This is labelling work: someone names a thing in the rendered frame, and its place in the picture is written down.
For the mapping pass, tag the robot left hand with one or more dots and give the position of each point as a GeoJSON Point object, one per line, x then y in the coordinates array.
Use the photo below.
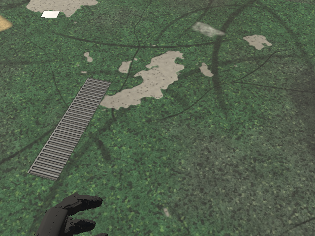
{"type": "Point", "coordinates": [58, 222]}

